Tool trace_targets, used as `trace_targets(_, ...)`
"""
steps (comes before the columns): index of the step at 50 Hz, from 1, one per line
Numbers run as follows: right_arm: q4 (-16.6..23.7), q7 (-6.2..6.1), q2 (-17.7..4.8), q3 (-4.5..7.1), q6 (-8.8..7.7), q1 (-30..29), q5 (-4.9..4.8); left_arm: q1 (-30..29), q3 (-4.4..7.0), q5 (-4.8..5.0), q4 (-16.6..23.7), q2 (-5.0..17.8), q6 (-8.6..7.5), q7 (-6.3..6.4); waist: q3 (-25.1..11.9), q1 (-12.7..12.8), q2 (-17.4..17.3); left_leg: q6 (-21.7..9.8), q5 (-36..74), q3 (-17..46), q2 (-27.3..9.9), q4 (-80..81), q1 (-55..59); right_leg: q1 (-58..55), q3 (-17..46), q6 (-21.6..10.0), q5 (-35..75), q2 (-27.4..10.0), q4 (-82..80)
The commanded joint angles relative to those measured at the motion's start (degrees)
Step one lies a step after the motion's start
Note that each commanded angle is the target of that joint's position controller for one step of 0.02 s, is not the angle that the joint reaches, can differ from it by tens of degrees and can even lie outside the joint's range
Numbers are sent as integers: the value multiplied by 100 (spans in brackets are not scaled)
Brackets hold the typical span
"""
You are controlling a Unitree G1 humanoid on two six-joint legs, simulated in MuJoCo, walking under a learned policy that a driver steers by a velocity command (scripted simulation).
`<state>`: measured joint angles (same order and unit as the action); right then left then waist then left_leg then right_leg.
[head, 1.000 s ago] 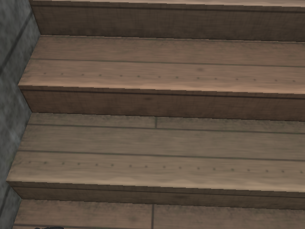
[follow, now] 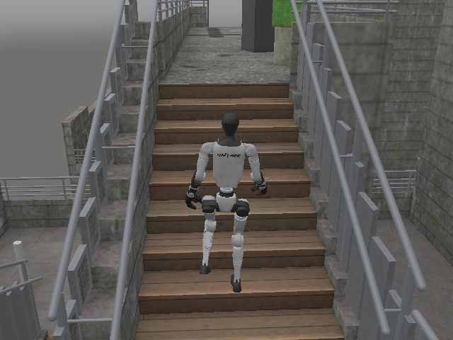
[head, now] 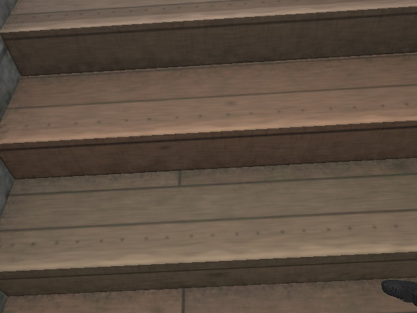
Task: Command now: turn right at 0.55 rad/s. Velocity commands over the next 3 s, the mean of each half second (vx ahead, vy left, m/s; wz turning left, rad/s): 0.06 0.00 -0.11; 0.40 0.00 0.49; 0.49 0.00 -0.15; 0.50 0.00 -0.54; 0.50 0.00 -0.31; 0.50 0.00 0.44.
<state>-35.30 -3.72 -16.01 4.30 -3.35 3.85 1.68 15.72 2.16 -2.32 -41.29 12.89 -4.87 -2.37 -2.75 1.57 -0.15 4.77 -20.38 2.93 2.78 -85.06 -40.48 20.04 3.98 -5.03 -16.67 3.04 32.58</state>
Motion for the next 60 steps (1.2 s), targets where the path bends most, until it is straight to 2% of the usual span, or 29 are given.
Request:
trace_targets(1,453,-49,-477,72,-42,-147,-23,-381,21,-2,684,533,-88,138,-482,-141,494,372,265,312,-142,-232,-921,-1032,2032,-1277,1925,-1473,-897)
trace_targets(9,256,187,-352,-93,130,434,-15,-440,-93,100,1006,601,-97,25,-602,-107,526,603,333,-141,-353,1186,-20,-851,1922,-1252,2872,-1319,-584)
trace_targets(13,-32,651,189,-276,85,899,31,-1227,-383,395,1045,160,-85,-61,-593,-399,287,481,-6,-139,-840,3492,1399,-314,1721,-766,3276,-1158,-9)
trace_targets(15,-279,1048,515,-408,50,952,-122,-667,-372,647,440,147,74,-339,-258,-344,231,359,1195,-479,-748,5783,2321,-444,1469,-275,2291,-761,-124)
trace_targets(18,135,919,-348,-254,-176,162,-161,169,-108,355,183,543,168,-321,-570,600,166,-591,2038,-140,-676,5163,1919,-1255,1096,109,1477,-518,-379)
trace_targets(20,3,759,-312,-136,-187,440,-98,-586,-7,45,341,790,154,-62,-232,308,165,-914,427,-20,-638,5420,1222,-1365,1048,-213,-180,-672,-427)
trace_targets(23,41,608,-110,-104,-171,763,-32,-844,87,5,270,935,99,183,90,100,633,-1248,-346,102,-364,4767,1392,-467,1942,-1024,-1924,-1296,-1066)
trace_targets(28,-188,564,198,-119,-404,1569,-79,-1346,73,-92,345,669,114,367,-101,-327,402,-1440,696,-127,-47,5635,2884,-284,1062,-965,206,-1363,-534)
trace_targets(30,-648,498,-691,193,-440,3209,17,-1514,-56,-278,614,208,123,153,-572,-913,-1225,-3061,3305,3089,-1635,6621,5725,2470,-417,379,182,205,2957)
trace_targets(31,-984,620,-731,187,-371,3894,152,-1445,-96,-149,404,183,41,48,-301,-1189,-1098,-3281,3328,3706,-2188,6775,6223,4030,-210,422,-1501,320,5550)
trace_targets(32,-1292,698,-651,150,-322,4049,294,-1480,-116,-44,382,127,-11,56,127,-1137,-756,-2948,3217,3298,-2150,6370,6041,5154,-75,229,-1643,255,7981)
trace_targets(35,-2106,850,690,-455,-57,3976,379,-1939,-276,-256,705,-93,-61,79,375,-789,-474,-2318,1415,2308,-1681,6131,5231,6876,-188,-692,-1192,-236,9744)
trace_targets(37,-2269,802,940,-654,-48,3583,489,-1979,-471,-211,804,-511,41,27,421,-447,-413,-2150,552,2133,-1439,6285,3964,6907,-171,-921,-1056,-454,9786)
trace_targets(39,-2040,689,672,-595,-114,2663,558,-2474,-548,-40,1092,-364,26,25,555,-252,-442,-2041,67,1673,-1035,7049,2131,5839,-528,-811,-1150,-498,8677)
trace_targets(41,-1422,735,-143,-410,-293,1445,109,-3716,-570,150,1797,-70,268,74,275,13,-5,-1964,128,1466,-624,8745,-1338,1715,-1240,-254,-1172,-590,5034)
trace_targets(43,-1349,922,-867,-275,-320,1512,-41,-3406,-707,143,1721,-449,453,-60,332,405,-1108,-2368,4293,1808,-1347,8626,-1027,552,-1712,376,-806,-24,5221)
trace_targets(45,-1173,1034,-1176,-73,-503,1516,-204,-1653,-422,98,796,416,508,-64,-494,574,-950,-1973,9464,1228,-1369,6782,2323,1133,-1591,85,-271,359,3136)
trace_targets(46,-1295,1095,-726,-96,-548,1737,18,-596,-298,-10,531,679,446,108,-1339,723,-581,-1743,10002,1116,-1062,4910,1964,-397,-482,-379,820,55,2507)
trace_targets(47,-1319,1170,389,-405,-605,2797,460,679,-307,57,145,674,313,215,-3407,627,1510,-1460,5930,1265,-355,3001,-47,-3370,2817,-1958,1227,-1476,1040)
trace_targets(48,-1563,1171,388,-330,-443,2411,293,1823,-198,-38,-234,992,320,331,-2924,1161,2060,-1275,1415,1556,434,-122,-1205,-3115,5364,-2336,-1209,-2474,-815)
trace_targets(49,-1549,1147,329,-243,-326,1767,80,1740,-143,-38,-634,1136,160,419,-992,1073,1471,-1345,1872,1458,23,-1861,-2282,-1468,5134,-1431,-3874,-2250,-1080)
trace_targets(50,-1724,1033,208,-161,-248,1631,1,956,-151,47,-855,898,107,312,-139,691,914,-1357,1987,1047,-117,-2495,-2600,-478,4603,-1380,-3856,-2325,-989)
trace_targets(51,-1544,856,365,-222,-213,1175,104,422,-301,32,-1075,169,96,258,-190,345,-42,-1573,1870,970,-174,-2720,-2595,-9,3645,-1364,-2841,-2264,-797)
trace_targets(53,-1331,777,637,-376,-31,782,198,-367,-534,-23,-1351,-928,129,219,-440,-174,-389,-1900,1707,1063,-293,-2865,-2408,412,2350,-1168,-1131,-1922,-950)
trace_targets(56,-1100,807,874,-555,161,236,97,-84,-375,-253,-1787,-783,61,168,-82,-311,-8,-2022,1023,658,-279,-2781,-3220,184,753,-946,-98,-1439,-1385)
trace_targets(57,-555,603,1228,-591,159,232,46,187,-219,194,-1941,-491,-237,231,589,-819,13,-1297,1539,81,-484,-1721,-2252,1161,207,-357,-1031,-1284,-1431)
trace_targets(58,-659,496,967,-569,176,120,-58,-5,-349,227,-1973,-625,-361,245,625,-819,-174,-1045,1881,-370,-502,-1377,-1661,1796,-189,-354,-495,-1053,-1524)
trace_targets(59,-849,859,614,-650,220,-122,-52,-450,-315,-565,-1502,-239,-130,61,-431,-436,518,-1625,1597,-593,-443,-2762,-1699,1524,-337,-723,392,-838,-1871)
trace_targets(60,-720,945,676,-682,243,-425,61,-23,-296,-625,-1691,-221,-61,29,4,-364,682,-1717,1099,-273,-574,-3553,-2762,846,261,-859,293,-1239,-1857)
